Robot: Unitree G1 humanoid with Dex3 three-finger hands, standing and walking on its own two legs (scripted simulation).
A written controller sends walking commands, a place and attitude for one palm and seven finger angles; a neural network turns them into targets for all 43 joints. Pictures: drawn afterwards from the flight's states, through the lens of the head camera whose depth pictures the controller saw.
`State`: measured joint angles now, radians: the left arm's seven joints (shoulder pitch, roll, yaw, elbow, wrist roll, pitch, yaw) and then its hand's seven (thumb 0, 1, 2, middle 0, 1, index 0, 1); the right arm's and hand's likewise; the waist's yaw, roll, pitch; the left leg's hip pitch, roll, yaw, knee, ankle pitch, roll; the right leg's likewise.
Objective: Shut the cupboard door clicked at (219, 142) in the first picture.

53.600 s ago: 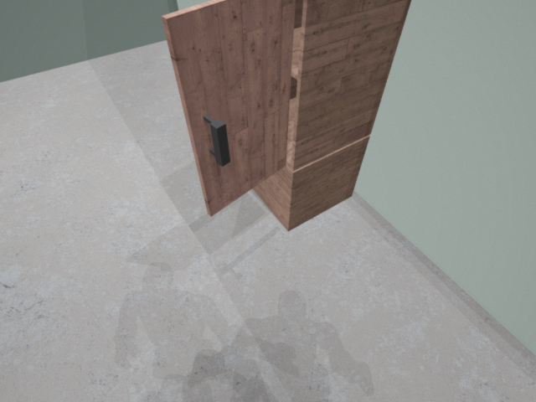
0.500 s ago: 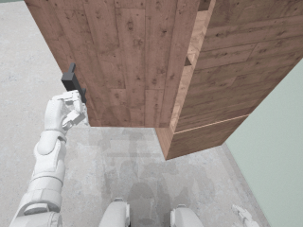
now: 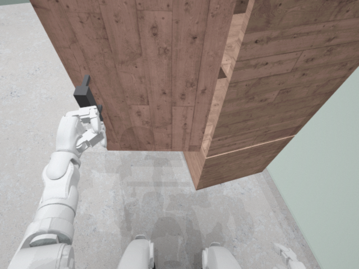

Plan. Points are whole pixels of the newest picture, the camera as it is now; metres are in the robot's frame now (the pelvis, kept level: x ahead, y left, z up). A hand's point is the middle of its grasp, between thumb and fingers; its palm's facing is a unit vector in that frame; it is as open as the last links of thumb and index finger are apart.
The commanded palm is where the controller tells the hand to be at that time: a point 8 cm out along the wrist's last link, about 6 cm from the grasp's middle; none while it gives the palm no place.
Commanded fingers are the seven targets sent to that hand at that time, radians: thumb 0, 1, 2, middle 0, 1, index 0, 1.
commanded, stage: push the door shut along its arc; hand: left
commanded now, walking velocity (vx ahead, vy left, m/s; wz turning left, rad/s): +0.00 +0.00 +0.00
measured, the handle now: (91, 101) +0.49 +0.22 +0.05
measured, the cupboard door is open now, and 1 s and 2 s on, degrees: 74 59 35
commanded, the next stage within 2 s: pull the fist back off the door in 1.74 s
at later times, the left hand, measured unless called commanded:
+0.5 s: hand (108, 112) +0.45 +0.18 +0.05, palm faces -0.15 -0.99 -0.01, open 3.1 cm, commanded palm +0.45 +0.22 +0.05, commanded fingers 0.00 0.90 0.90 -1.30 -1.50 -1.30 -1.50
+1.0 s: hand (132, 89) +0.52 +0.13 +0.06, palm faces -0.29 -0.96 -0.02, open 3.1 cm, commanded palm +0.52 +0.18 +0.05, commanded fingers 0.00 0.90 0.90 -1.30 -1.50 -1.30 -1.50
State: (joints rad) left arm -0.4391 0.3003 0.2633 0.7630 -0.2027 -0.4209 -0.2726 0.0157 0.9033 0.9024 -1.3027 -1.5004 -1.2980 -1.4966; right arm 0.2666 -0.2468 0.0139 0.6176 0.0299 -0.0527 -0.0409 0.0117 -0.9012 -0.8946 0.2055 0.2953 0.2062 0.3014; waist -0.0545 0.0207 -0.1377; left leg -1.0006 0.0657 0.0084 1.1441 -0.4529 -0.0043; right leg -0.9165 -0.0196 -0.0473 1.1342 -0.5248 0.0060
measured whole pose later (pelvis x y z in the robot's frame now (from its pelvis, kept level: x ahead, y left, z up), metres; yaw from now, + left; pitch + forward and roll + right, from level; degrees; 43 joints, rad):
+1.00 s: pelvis -0.01 +0.00 -0.03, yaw -2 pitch +26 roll -3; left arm -1.01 0.53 0.34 1.18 -0.11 -0.34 -0.45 0.02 0.90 0.90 -1.30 -1.50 -1.30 -1.50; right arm 0.36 -0.27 0.04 0.64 0.02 -0.04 -0.02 0.01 -0.90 -0.89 0.21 0.30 0.21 0.30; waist -0.19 0.06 -0.13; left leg -1.24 0.10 0.00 1.27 -0.48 0.00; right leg -1.16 0.01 -0.04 1.24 -0.53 0.01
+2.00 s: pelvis -0.02 +0.02 -0.06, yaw -4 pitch +33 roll -6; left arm -1.39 0.55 0.37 1.25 -0.01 -0.14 -0.08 0.02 0.90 0.93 -1.30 -1.50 -1.30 -1.50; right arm 0.44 -0.23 0.06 0.66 -0.08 -0.10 0.02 0.01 -0.90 -0.89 0.21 0.30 0.21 0.30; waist -0.28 0.07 -0.13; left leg -1.49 0.10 -0.03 1.39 -0.50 0.02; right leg -1.38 0.02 -0.06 1.33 -0.53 0.03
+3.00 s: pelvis +0.01 -0.01 +0.00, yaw -1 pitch +21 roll +0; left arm -0.70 0.24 0.29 0.92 -0.07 -0.46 -0.01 0.02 0.90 0.90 -1.30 -1.50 -1.29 -1.50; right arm 0.34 -0.22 -0.01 0.62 -0.01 0.04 0.03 0.01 -0.90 -0.89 0.20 0.29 0.20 0.30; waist -0.12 0.05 -0.14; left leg -1.02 0.08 0.03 1.11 -0.45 -0.03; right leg -0.97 0.00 -0.02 1.13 -0.53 -0.01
